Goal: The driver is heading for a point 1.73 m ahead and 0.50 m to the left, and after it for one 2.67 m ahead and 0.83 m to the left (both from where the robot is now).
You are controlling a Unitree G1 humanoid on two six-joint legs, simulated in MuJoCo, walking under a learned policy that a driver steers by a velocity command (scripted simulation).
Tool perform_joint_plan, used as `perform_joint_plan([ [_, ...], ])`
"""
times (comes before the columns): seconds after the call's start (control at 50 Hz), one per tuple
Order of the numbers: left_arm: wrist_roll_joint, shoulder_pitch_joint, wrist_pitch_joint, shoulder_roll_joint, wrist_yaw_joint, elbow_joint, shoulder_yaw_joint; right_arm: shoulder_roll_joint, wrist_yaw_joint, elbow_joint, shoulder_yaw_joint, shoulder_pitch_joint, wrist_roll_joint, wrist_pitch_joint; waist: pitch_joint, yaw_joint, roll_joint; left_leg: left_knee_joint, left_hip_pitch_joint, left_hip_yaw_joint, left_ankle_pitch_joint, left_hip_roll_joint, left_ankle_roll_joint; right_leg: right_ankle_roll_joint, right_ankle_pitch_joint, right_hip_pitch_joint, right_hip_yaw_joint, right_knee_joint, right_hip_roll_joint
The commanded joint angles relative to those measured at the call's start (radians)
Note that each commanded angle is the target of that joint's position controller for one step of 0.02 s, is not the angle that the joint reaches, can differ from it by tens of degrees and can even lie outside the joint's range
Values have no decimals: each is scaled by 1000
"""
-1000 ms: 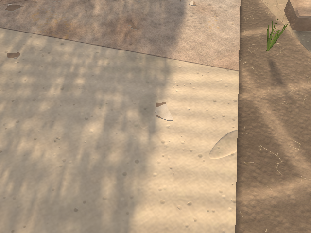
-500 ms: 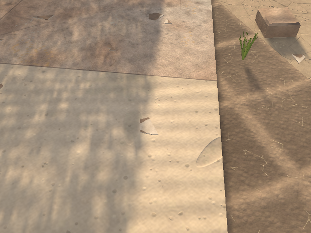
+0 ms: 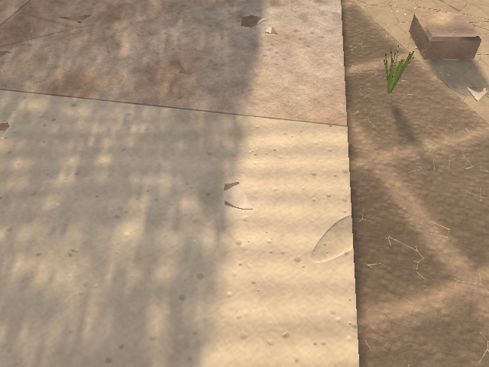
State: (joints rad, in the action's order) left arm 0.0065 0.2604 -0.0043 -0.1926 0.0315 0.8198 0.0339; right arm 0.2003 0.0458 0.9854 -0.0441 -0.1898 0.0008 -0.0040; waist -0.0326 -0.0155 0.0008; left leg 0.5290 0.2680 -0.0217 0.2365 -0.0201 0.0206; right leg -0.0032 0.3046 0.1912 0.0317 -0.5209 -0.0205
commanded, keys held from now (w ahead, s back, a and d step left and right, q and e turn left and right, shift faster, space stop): no key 0.42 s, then w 0.58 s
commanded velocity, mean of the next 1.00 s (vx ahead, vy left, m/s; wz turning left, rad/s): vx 0.18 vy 0.00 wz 0.00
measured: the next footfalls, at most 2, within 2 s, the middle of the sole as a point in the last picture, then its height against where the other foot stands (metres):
right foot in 1.12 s outside the picture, level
left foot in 1.66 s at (208, 290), level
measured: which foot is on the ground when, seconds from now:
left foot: down 0.00-1.00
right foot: down 0.00-0.68, up 0.70-1.00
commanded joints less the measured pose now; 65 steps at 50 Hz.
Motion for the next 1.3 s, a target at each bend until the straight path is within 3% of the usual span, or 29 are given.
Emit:
perform_joint_plan([
  [0.02, -2, 23, -12, -91, 7, -24, 21, 104, 5, -16, -20, -3, -1, 6, 14, -1, -2, -78, -73, -25, -105, -18, -31, -22, -128, 78, 32, 113, 35],
  [0.42, -5, 75, -11, -88, 17, 136, 7, 96, 7, 76, -7, -8, -4, -2, -8, 2, -4, -104, -72, -17, -88, -4, -43, -11, -111, 70, 8, 130, 28],
  [0.44, -6, 102, -10, -76, 17, 155, 4, 85, 6, 90, -3, -30, -4, -3, 18, 4, -3, -106, -82, -5, 26, 8, -46, -15, 3, 60, -1, 138, 19],
  [0.48, -16, 104, -7, -113, 21, 158, 16, 108, 7, 94, -11, -44, -16, -2, -40, 7, 13, -73, -4, 13, 363, 36, -69, -51, 333, 116, 15, 136, 17],
  [0.52, -23, 115, -23, -118, 20, 153, 16, 107, 2, 76, -10, -23, -20, 20, -106, 19, 23, -51, 78, -11, 446, 20, -89, -92, 458, 159, 86, 166, 65],
  [0.58, -36, 178, -52, -168, 8, 174, 35, 62, -22, 52, -1, 9, -23, 68, -97, 43, 134, 105, 163, 50, 244, 42, -73, -170, 491, 61, 287, 270, 200],
  [0.6, -38, 170, -56, -186, 4, 174, 42, 47, -31, 48, 2, 5, -28, 80, -100, 32, 179, 160, 158, 69, 181, 44, -77, -201, 504, 60, 368, 314, 256],
  [0.62, -41, 142, -58, -182, 0, 163, 41, 52, -38, 49, 3, -8, -31, 88, -116, 15, 175, 160, 119, 57, 171, 29, -94, -209, 486, 107, 389, 328, 276],
  [0.66, -44, 38, -60, -169, -7, 127, 33, 51, -42, 89, 1, -132, -38, 99, -133, -64, 148, -11, -90, 51, 177, 32, -122, -158, 394, 237, 280, 249, 203],
  [0.68, -48, -20, -67, -134, -9, 100, 23, 101, -41, 122, -13, -230, -30, 104, -126, -98, 48, -94, -193, -61, 194, -20, -140, -107, 260, 320, 158, 100, 118],
  [0.7, -43, -55, -83, -77, -9, 70, 10, 195, -44, 157, -40, -366, -34, 109, -90, -133, -191, -250, -337, -359, 308, -169, -219, -38, 111, 458, -29, -234, -8],
  [0.72, -44, -64, -103, -81, -7, 46, 10, 250, -54, 160, -47, -450, -19, 119, -47, -147, -307, -367, -434, -708, 271, -354, -325, -24, 216, 611, -8, -506, -36],
  [0.74, -53, -52, -115, -112, -16, 51, 18, 181, -57, 139, -23, -372, -4, 129, -68, -89, -158, -346, -426, -685, 212, -365, -319, -45, 195, 683, 61, -663, 20],
  [0.78, -51, -34, -128, -103, -33, 69, 18, 140, -64, 96, -6, -278, -6, 132, -75, -40, -65, -346, -406, -475, 95, -301, -264, -79, 31, 728, 51, -699, 90],
  [0.8, -41, -62, -129, -126, -37, 65, 29, 115, -65, 87, 6, -258, -8, 126, -79, -32, -53, -357, -387, -377, -32, -269, -236, -78, -28, 713, 34, -651, 116],
  [0.84, -33, -87, -120, -111, -49, 59, 32, 83, -56, 87, 21, -285, -3, 107, -61, -30, -86, -376, -350, -233, -198, -205, -205, -53, -97, 639, -14, -558, 124],
  [0.92, -28, -272, -108, -45, -59, -13, 2, 141, -25, 62, 19, -291, 1, 89, -96, -54, -81, -422, -215, -102, -253, -157, -203, -5, -247, 519, -78, -242, 83],
  [0.96, -33, -338, -105, -58, -65, -39, -3, 176, -19, 62, 10, -319, -5, 92, -105, -64, -105, -454, -168, -85, -233, -165, -207, -3, -307, 418, -103, -123, 53],
  [1.02, -40, -375, -103, -102, -74, -66, 3, 184, -19, 68, 1, -328, -22, 94, -125, -40, -108, -440, -242, -75, -296, -214, -194, -41, -334, 390, -70, -34, 53],
  [1.06, -37, -325, -108, -144, -78, -62, 20, 201, -20, 60, -8, -304, -18, 88, -68, 13, -112, -339, -320, -50, -561, -231, -168, -77, -304, 303, -73, -11, 29],
  [1.1, -41, -86, -105, -210, -69, 8, 59, 204, -23, 46, -11, -279, -5, 71, 94, 137, -124, -48, -303, 0, -856, -185, -129, -126, -265, -5, -108, -22, -29],
  [1.12, -40, 93, -99, -254, -60, 52, 77, 188, -26, 25, 0, -271, 6, 68, 206, 211, -89, 214, -110, 12, -677, -148, -102, -172, -221, -297, 12, -42, 78],
  [1.14, -14, 218, -93, -358, -58, 82, 98, 33, -41, 7, 41, -408, 9, 86, 400, 146, 201, 647, 267, 32, -94, 42, -32, -350, 34, -667, 518, 49, 368],
  [1.16, -14, 194, -93, -273, -63, 86, 70, 69, -49, 21, 36, -378, -16, 120, 431, 153, 223, 815, 384, -118, 308, 76, -52, -363, 147, -641, 790, 251, 414],
  [1.18, -19, 83, -100, -218, -65, 77, 51, 159, -52, -27, 10, -255, -47, 139, 231, 123, 179, 863, 478, -111, 253, 13, -78, -295, 143, -476, 641, 273, 376],
  [1.2, -19, -21, -105, -183, -68, 53, 38, 178, -46, -51, 6, -174, -51, 147, 134, 89, 86, 826, 451, -83, 148, -45, -89, -260, 31, -297, 484, 292, 341],
  [1.22, -9, -82, -110, -152, -75, 47, 28, 174, -36, -54, -1, -144, -39, 144, 77, 51, 33, 768, 402, -63, 76, -83, -88, -238, -85, -149, 361, 318, 298],
  [1.26, 3, -117, -118, -113, -86, 59, 16, 132, -31, -47, -5, -189, -25, 114, 60, -12, 80, 687, 288, -65, 13, -127, -88, -218, -143, 2, 227, 371, 230],
  [1.3, 0, -85, -123, -129, -82, 84, 16, 114, -30, -58, -5, -180, -21, 93, 30, -25, 77, 642, 292, -44, -12, -134, -75, -237, -181, 67, 164, 411, 215],
])
Keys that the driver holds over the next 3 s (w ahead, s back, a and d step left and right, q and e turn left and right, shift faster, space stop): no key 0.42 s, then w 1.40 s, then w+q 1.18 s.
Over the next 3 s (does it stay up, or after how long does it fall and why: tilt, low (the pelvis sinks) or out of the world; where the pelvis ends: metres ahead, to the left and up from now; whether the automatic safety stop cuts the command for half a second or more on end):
stays up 1.24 0.18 0.01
